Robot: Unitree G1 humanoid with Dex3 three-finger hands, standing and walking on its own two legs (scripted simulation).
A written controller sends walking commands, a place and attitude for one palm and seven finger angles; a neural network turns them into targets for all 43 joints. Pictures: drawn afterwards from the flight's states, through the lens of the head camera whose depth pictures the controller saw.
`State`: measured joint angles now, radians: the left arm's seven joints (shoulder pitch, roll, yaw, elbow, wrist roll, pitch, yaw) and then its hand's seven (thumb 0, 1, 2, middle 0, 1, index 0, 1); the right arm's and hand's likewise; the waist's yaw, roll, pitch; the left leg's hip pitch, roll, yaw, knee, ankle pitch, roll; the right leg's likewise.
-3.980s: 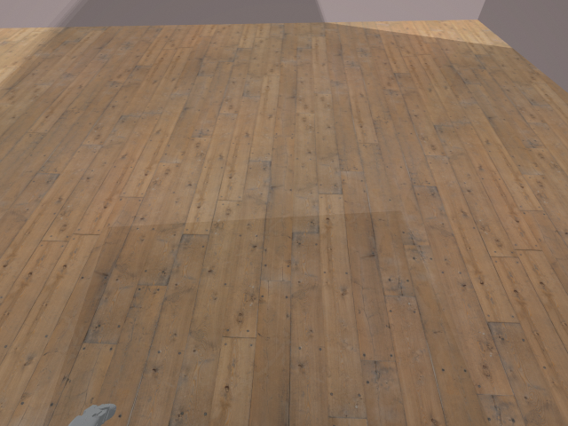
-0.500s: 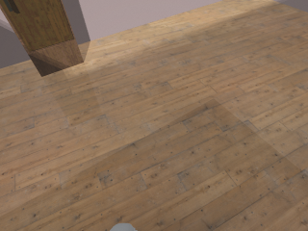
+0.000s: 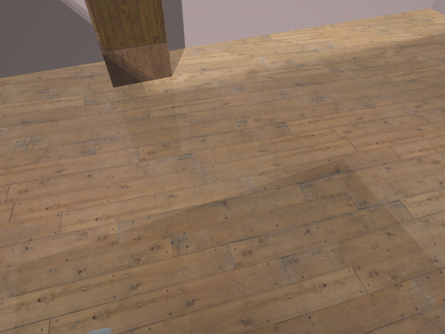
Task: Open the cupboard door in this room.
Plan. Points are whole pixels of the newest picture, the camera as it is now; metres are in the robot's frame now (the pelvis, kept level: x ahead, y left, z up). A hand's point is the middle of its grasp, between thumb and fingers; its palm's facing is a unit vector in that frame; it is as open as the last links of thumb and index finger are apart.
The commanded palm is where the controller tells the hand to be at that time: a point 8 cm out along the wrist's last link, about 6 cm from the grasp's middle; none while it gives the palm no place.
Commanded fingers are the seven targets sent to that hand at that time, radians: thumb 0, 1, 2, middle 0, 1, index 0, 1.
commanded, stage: turn or walk to find it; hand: left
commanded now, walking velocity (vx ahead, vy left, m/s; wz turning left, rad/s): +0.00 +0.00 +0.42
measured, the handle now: out of the picture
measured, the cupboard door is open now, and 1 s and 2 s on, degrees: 0 0 0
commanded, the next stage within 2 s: stand and wait in 0.24 s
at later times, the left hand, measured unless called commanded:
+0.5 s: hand out of the picture -0.04 +0.17 -0.18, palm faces +0.23 -0.95 -0.22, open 7.4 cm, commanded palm none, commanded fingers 0.00 0.90 0.90 -0.20 -0.30 -0.20 -0.30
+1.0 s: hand out of the picture -0.06 +0.19 -0.16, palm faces +0.35 -0.90 -0.26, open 7.4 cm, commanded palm none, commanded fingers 0.00 0.90 0.90 -0.20 -0.30 -0.20 -0.30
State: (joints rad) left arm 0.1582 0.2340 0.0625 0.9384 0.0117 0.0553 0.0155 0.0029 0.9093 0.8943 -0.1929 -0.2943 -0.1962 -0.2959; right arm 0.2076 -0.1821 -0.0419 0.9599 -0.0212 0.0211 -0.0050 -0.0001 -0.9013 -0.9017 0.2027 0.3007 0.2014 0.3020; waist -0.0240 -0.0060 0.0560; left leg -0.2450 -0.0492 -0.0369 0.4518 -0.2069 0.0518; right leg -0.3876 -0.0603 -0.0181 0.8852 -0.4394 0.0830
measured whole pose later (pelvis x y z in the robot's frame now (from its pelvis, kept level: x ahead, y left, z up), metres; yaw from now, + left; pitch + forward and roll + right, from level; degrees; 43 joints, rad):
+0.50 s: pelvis -0.03 -0.01 -0.01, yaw +11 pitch -1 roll +0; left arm 0.28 0.18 0.03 1.00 0.03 0.00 0.02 0.00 0.90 0.89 -0.20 -0.30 -0.20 -0.30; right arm 0.18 -0.24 -0.06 1.02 -0.01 0.05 0.00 0.00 -0.91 -0.90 0.20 0.30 0.19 0.30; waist 0.02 0.00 0.07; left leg -0.27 0.03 0.02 0.68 -0.39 -0.05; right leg -0.22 -0.09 -0.15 0.53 -0.29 0.01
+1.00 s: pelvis -0.07 -0.02 -0.01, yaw +19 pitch -2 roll +0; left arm 0.20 0.17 0.03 0.97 0.02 0.00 0.02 0.00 0.91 0.89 -0.20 -0.29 -0.20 -0.30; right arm 0.21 -0.23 -0.07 1.02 -0.02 0.06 0.00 0.00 -0.91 -0.90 0.20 0.30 0.20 0.30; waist -0.01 0.05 0.04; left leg -0.39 -0.04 -0.04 0.81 -0.41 -0.01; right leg -0.22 -0.06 -0.10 0.55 -0.29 0.00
